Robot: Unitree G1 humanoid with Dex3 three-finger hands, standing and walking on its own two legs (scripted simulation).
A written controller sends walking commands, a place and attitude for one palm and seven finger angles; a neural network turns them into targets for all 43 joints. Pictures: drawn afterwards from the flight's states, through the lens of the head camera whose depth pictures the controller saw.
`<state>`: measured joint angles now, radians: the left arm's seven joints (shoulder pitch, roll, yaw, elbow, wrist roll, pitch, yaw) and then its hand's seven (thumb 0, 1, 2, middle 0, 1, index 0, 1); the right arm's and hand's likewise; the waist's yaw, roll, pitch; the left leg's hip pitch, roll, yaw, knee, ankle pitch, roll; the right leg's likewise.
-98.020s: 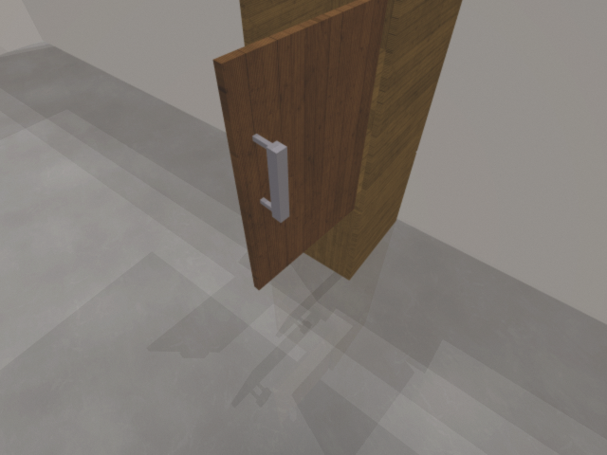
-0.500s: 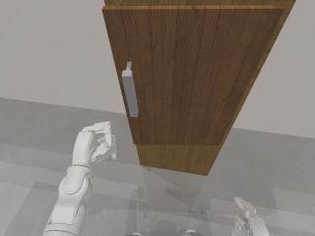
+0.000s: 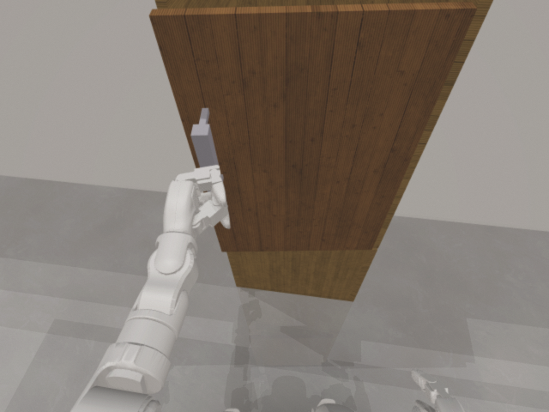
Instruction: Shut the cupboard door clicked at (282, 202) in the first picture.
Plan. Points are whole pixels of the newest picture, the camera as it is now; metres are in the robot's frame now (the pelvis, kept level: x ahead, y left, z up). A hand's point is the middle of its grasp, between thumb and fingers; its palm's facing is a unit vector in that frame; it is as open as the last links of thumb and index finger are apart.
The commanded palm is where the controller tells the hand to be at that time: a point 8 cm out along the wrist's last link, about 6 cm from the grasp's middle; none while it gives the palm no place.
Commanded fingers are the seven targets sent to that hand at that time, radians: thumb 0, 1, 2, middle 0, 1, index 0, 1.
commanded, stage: bring the fist close to the handle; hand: left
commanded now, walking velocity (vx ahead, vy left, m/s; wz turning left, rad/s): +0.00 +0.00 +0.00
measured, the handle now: (212, 160) +0.50 +0.11 +0.07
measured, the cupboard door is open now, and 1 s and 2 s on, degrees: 8 3 0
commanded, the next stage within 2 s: push the door shut along its arc in 0.44 s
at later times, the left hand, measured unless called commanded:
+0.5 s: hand (223, 201) +0.40 +0.08 +0.08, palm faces +0.03 -1.00 -0.01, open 3.1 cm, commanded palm +0.37 +0.14 +0.08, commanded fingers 0.00 0.90 0.90 -1.30 -1.50 -1.30 -1.50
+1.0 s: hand (221, 181) +0.45 +0.09 +0.07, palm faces -0.09 -0.99 -0.05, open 3.3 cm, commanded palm +0.44 +0.13 +0.08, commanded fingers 0.00 0.90 0.90 -1.30 -1.50 -1.30 -1.50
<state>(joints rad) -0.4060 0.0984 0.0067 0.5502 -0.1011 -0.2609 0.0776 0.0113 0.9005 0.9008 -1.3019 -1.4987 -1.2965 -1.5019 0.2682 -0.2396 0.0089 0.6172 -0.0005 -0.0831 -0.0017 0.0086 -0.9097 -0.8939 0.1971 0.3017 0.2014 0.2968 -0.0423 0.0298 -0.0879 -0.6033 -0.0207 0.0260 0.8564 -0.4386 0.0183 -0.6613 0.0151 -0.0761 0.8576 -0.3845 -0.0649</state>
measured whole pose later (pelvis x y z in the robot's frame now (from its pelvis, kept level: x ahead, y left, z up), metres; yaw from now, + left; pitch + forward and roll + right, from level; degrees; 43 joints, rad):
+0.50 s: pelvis -0.02 -0.01 +0.00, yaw -1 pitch +10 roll +1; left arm -0.50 0.11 0.09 0.74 -0.10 -0.41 0.10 0.01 0.90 0.90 -1.30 -1.50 -1.30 -1.50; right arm 0.30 -0.25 -0.01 0.64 0.00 -0.06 0.00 0.01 -0.91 -0.89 0.20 0.30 0.20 0.30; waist -0.07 0.02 -0.08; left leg -0.61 -0.01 0.04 0.83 -0.40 0.01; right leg -0.67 0.03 -0.07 0.82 -0.34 -0.07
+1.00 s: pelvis -0.02 +0.02 -0.01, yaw +0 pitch +14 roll +0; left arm -0.82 0.20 0.09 1.10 -0.11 -0.44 -0.01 0.02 0.94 0.98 -1.30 -1.50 -1.30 -1.50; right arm 0.33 -0.26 0.00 0.69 0.00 -0.06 0.00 0.01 -0.91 -0.89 0.20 0.30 0.20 0.30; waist -0.10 0.03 -0.08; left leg -0.75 -0.03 0.03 0.93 -0.43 0.04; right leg -0.79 0.00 -0.08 0.90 -0.36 -0.05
